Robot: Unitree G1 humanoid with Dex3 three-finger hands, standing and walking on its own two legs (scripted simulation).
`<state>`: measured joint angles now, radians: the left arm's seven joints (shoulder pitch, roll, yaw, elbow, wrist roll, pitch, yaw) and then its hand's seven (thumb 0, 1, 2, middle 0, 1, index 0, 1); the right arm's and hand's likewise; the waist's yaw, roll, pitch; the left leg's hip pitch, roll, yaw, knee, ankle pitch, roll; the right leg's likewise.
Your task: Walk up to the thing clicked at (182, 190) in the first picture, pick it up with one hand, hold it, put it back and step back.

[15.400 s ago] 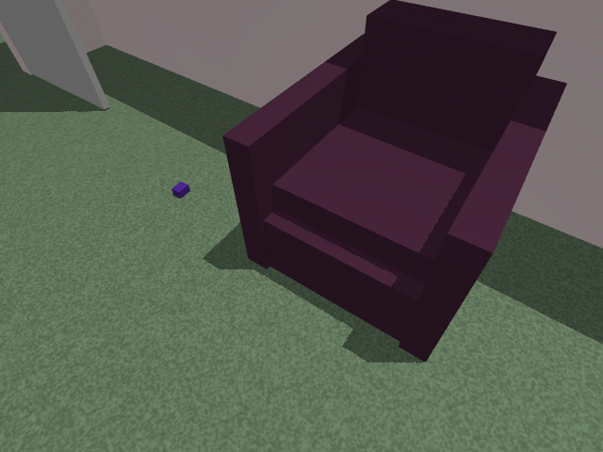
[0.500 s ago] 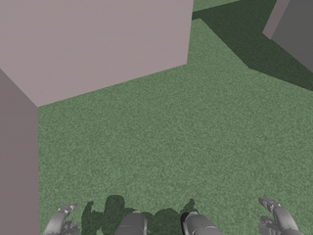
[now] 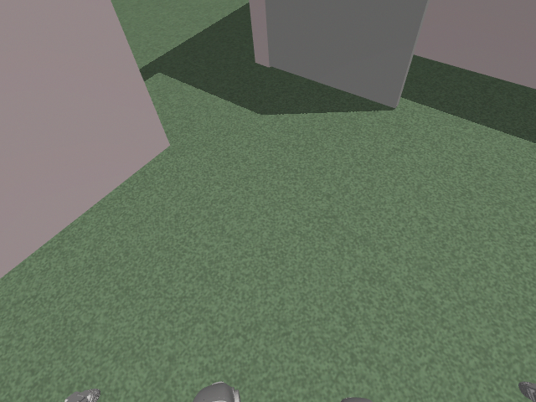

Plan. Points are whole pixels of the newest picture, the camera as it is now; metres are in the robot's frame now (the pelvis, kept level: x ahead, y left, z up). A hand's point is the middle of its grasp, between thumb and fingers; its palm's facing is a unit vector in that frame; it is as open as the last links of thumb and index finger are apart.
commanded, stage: walk up
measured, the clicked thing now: out of the picture +0.85 -1.28 -0.73
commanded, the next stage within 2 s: none
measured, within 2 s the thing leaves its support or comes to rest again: neither
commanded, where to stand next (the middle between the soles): +0.11 -0.04 m, yaw -65 degrees
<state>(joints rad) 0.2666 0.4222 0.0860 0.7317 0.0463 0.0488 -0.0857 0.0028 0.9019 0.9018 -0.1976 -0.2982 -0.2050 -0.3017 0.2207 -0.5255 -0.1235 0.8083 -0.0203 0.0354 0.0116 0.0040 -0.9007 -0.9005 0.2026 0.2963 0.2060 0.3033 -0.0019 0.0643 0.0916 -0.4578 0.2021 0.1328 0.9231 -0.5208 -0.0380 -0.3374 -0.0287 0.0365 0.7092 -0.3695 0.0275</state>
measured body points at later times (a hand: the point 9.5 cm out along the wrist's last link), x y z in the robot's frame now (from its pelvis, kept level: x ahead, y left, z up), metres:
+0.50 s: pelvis +0.05 +0.01 +0.02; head +0.08 -0.02 +0.47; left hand +0.30 +0.25 -0.07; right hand -0.06 -0.31 -0.09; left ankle +0.10 +0.09 -0.71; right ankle +0.02 -0.13 -0.68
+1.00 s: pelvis +0.07 +0.02 -0.02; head +0.12 -0.02 +0.43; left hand +0.38 +0.16 -0.12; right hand -0.06 -0.29 -0.12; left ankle +0.19 +0.09 -0.71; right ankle +0.01 -0.10 -0.69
